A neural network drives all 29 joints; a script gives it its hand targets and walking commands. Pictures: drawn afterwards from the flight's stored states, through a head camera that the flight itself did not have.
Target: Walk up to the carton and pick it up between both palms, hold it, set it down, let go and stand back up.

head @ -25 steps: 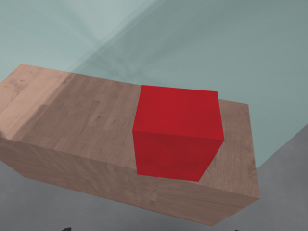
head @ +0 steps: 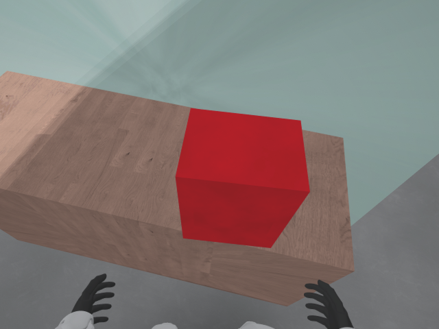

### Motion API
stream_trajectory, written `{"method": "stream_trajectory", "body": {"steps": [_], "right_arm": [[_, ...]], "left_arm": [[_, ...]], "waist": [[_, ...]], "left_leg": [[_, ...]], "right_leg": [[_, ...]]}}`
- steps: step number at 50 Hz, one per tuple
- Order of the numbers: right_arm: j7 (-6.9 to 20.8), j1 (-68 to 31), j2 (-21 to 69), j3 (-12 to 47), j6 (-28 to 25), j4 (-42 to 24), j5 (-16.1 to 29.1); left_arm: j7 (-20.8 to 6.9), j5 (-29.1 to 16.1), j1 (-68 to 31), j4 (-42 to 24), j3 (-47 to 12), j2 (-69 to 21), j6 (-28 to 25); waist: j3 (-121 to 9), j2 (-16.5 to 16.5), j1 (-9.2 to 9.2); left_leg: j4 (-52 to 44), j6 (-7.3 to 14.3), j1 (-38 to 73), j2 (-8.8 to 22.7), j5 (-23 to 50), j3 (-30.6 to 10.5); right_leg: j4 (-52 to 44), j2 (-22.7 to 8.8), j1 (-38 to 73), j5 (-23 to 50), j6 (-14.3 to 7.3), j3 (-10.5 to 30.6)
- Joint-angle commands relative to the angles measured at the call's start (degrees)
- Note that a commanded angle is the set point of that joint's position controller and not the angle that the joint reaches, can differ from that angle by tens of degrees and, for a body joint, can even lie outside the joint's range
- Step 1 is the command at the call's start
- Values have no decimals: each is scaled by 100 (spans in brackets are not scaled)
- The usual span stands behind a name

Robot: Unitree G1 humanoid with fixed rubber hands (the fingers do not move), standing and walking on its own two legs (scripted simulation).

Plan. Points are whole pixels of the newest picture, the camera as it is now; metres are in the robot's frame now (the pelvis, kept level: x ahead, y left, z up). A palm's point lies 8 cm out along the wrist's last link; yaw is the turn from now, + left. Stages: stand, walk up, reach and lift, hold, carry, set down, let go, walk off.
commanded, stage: reach and lift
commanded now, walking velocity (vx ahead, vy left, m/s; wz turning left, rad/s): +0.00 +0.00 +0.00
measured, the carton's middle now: (235, 186) +0.41 -0.01 -0.03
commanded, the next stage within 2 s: none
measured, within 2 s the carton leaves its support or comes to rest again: neither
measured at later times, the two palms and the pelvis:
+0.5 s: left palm (95, 307) +0.17 +0.23 -0.07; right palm (343, 326) +0.15 -0.20 -0.05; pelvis +0.01 +0.01 +0.02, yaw -1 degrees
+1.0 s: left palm (104, 279) +0.21 +0.22 -0.04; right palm (345, 297) +0.20 -0.21 -0.04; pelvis +0.03 +0.02 +0.02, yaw -1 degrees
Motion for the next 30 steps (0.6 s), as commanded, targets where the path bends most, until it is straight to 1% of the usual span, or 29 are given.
{"method": "stream_trajectory", "body": {"steps": [1, 2, 3, 4, 5, 6, 7, 8, 9, 10, 12, 13, 14, 15, 16, 17, 18, 19, 20, 21, 22, 23, 24, 25, 26, 28, 29, 30], "right_arm": [[-121, 30, -923, -212, -460, -226, 124], [-134, 191, -907, -154, -576, -216, 222], [-133, 155, -967, -183, -678, -226, 221], [-114, 76, -1029, -130, -752, -234, 263], [-105, 77, -974, -148, -824, -248, 247], [-87, 32, -956, -138, -877, -233, 228], [-48, 8, -894, -113, -901, -278, 217], [-13, 85, -888, -200, -907, -192, 163], [-20, 95, -812, -217, -899, -214, 107], [-12, 85, -713, -176, -880, -304, 97], [8, 34, -630, -192, -866, -590, 91], [42, 46, -589, -202, -889, -531, 151], [69, 95, -561, -154, -891, -596, 189], [101, 65, -537, -133, -881, -630, 235], [92, 231, -538, -136, -868, -577, 215], [69, 185, -531, -139, -887, -701, 222], [55, 254, -570, -182, -885, -716, 191], [69, 190, -604, -152, -909, -707, 250], [89, 184, -666, -209, -929, -666, 266], [97, 211, -647, -177, -968, -669, 271], [96, 240, -635, -174, -975, -543, 309], [90, 266, -756, -208, -1026, -587, 310], [83, 262, -753, -218, -1085, -608, 307], [86, 226, -798, -260, -1177, -584, 318], [100, 196, -788, -270, -1246, -536, 364], [152, 179, -800, -280, -1322, -386, 440], [205, 148, -824, -207, -1398, -515, 473], [227, 173, -869, -237, -1433, -400, 491]], "left_arm": [[-41, -77, -46, -711, 10, 419, -443], [-41, -54, 150, -774, 26, 405, -533], [-26, -55, 299, -811, 1, 365, -617], [-11, -10, 344, -690, 30, 334, -683], [12, 28, 339, -697, 72, 367, -782], [49, 40, 323, -553, 15, 257, -871], [42, -40, 273, -423, -21, 208, -967], [72, -15, 225, -454, -114, 182, -1036], [69, -78, 220, -271, -134, 189, -1085], [54, -131, 133, -261, -213, 169, -1170], [105, -168, -113, -389, -223, 203, -1347], [159, -137, -182, -472, -215, 261, -1452], [205, -155, -115, -473, -265, 202, -1531], [231, -151, -167, -351, -289, 196, -1556], [216, -266, -63, -314, -364, 82, -1586], [197, -320, -114, -314, -415, 98, -1648], [189, -313, -67, -261, -400, 129, -1713], [210, -293, -186, -353, -386, 163, -1798], [227, -315, -123, -263, -450, 113, -1850], [254, -300, -16, -229, -452, 61, -1922], [249, -300, -60, -230, -462, 77, -1991], [257, -349, 48, -107, -454, 64, -2049], [250, -360, 65, -148, -487, 45, -2142], [267, -383, -24, -201, -537, 64, -2258], [298, -356, 25, -156, -540, 1, -2356], [315, -338, 139, 72, -630, -107, -2475], [331, -357, 131, 34, -595, -109, -2573], [364, -395, 128, 61, -660, -138, -2649]], "waist": [[-1411, 664, -66], [-1523, 726, -55], [-1642, 672, -47], [-1617, 591, 59], [-1626, 626, 115], [-1359, 685, 82], [-1322, 586, 123], [-1157, 642, 45], [-1042, 462, 27], [-917, 300, 25], [-744, 342, 10], [-864, 439, 46], [-797, 579, 88], [-632, 538, 71], [-498, 363, 27], [-461, 273, -38], [-618, 295, -5], [-667, 428, 6], [-531, 431, -10], [-537, 487, 46], [-505, 457, 10], [-574, 375, 10], [-650, 396, 27], [-555, 469, 35], [-638, 549, 43], [-548, 625, 70], [-710, 599, 181], [-651, 495, 108]], "left_leg": [[-718, 178, 558, -248, 1392, 317], [-720, 132, 716, -265, 1717, 317], [-806, 115, 897, -300, 1833, 285], [-871, 141, 1010, -306, 1891, 279], [-951, 91, 1061, -332, 1911, 291], [-1010, 85, 1008, -366, 1796, 289], [-1132, 129, 997, -341, 1593, 308], [-1212, 126, 923, -325, 1364, 296], [-1313, 205, 902, -319, 1130, 297], [-1378, 246, 902, -316, 936, 311], [-1466, 308, 668, -301, 630, 331], [-1443, 307, 657, -330, 584, 352], [-1509, 299, 632, -291, 526, 302], [-1538, 290, 674, -324, 479, 323], [-1573, 294, 821, -322, 465, 331], [-1591, 295, 923, -308, 550, 304], [-1567, 295, 913, -327, 581, 340], [-1571, 295, 866, -320, 677, 317], [-1614, 271, 872, -296, 502, 310], [-1660, 272, 835, -289, 645, 289], [-1612, 261, 899, -273, 664, 258], [-1633, 257, 1071, -253, 787, 248], [-1605, 224, 1019, -274, 888, 243], [-1657, 210, 987, -263, 928, 292], [-1610, 183, 993, -267, 1099, 253], [-1669, 131, 1001, -229, 1030, 197], [-1690, 124, 1111, -226, 1112, 253], [-1676, 140, 1089, -215, 1149, 196]], "right_leg": [[-1033, -265, 1268, 1591, 325, 625], [-1055, -188, 1308, 1862, 296, 545], [-1136, -128, 1424, 1873, 286, 479], [-1250, -103, 1437, 1859, 295, 462], [-1304, -48, 1471, 1769, 296, 463], [-1426, -67, 1383, 1616, 294, 479], [-1503, -62, 1386, 1364, 271, 460], [-1561, -57, 1282, 1005, 240, 484], [-1713, -123, 1298, 756, 241, 571], [-1761, -133, 1250, 470, 264, 597], [-1845, -212, 1186, 67, 247, 742], [-1843, -257, 1201, -21, 227, 795], [-1844, -266, 1207, -102, 202, 830], [-1910, -314, 1126, -200, 210, 890], [-2011, -329, 1041, -304, 204, 879], [-2076, -325, 958, -271, 202, 889], [-2099, -321, 1046, -217, 202, 903], [-2028, -336, 1058, -118, 192, 913], [-2038, -299, 1026, -299, 182, 890], [-1993, -291, 1164, -88, 171, 866], [-2007, -294, 1011, -158, 176, 910], [-2075, -295, 1022, -20, 174, 881], [-2039, -259, 1139, 123, 150, 853], [-2008, -215, 1097, 170, 144, 821], [-1963, -193, 1155, 337, 145, 823], [-1933, -118, 1165, 302, 109, 724], [-1951, -119, 1245, 333, 122, 741], [-1934, -108, 1173, 336, 94, 760]]}}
